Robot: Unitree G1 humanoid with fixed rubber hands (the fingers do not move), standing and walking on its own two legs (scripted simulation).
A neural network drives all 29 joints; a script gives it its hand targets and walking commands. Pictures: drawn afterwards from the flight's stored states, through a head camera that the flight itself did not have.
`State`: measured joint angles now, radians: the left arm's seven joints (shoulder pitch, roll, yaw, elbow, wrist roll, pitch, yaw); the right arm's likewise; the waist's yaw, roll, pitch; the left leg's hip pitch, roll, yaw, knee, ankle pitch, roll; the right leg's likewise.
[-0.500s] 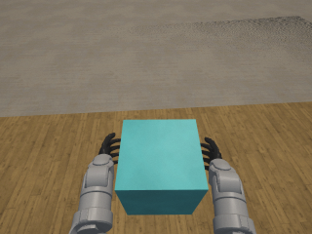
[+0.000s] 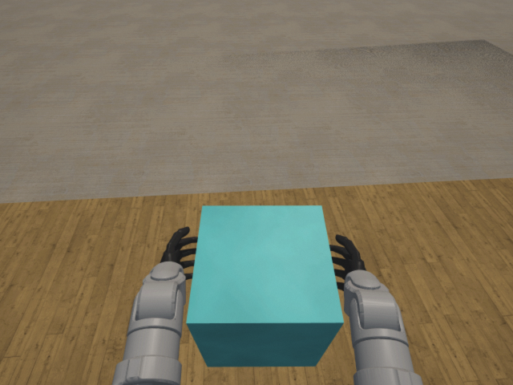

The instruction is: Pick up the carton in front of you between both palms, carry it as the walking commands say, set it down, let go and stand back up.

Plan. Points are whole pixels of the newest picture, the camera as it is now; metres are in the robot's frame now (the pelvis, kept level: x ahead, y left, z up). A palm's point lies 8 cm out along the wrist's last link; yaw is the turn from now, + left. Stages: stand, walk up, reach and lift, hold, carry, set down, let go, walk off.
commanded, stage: hold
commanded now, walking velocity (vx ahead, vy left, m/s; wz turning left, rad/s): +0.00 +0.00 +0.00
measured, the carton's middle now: (261, 290) +0.30 +0.00 -0.04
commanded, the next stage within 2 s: carry in 0.76 s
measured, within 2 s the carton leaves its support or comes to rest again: neither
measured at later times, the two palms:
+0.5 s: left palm (168, 273) +0.28 +0.15 +0.05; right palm (357, 281) +0.27 -0.15 +0.05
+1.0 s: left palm (155, 247) +0.31 +0.18 +0.06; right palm (338, 248) +0.32 -0.12 +0.07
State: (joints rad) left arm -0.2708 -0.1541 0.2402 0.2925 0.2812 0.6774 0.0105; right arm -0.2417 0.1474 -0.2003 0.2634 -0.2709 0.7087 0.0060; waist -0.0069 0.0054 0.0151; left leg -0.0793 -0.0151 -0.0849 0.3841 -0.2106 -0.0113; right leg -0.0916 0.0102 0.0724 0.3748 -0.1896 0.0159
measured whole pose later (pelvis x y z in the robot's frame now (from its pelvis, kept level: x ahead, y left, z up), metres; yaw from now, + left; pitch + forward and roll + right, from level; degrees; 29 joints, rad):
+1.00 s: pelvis +0.03 +0.02 -0.01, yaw +1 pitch +2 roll +0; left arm -0.21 -0.12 0.16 0.01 0.19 0.91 0.06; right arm -0.21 0.13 -0.14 0.03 -0.16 0.92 -0.04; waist 0.00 -0.03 -0.16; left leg -0.24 0.00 0.02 0.53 -0.30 0.00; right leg -0.28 -0.04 0.03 0.61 -0.38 0.01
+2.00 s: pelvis +0.61 +0.05 -0.03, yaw +4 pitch +3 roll -2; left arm -0.17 -0.14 0.10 -0.27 0.12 1.18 0.09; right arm -0.13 0.13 -0.11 -0.32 -0.11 1.22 -0.08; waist 0.01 0.04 -0.07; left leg -0.13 0.10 0.09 0.94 -0.47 -0.02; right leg -0.48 -0.02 -0.29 0.57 -0.16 -0.12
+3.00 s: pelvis +1.24 +0.10 -0.03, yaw +3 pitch +5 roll +0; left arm -0.69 -0.03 0.22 0.09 0.07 1.17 0.13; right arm -0.63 0.03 -0.24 0.00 -0.06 1.22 -0.12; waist 0.07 0.00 0.05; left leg -0.47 -0.03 0.01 1.24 -0.50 0.06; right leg -0.47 0.04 -0.12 0.67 -0.30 -0.10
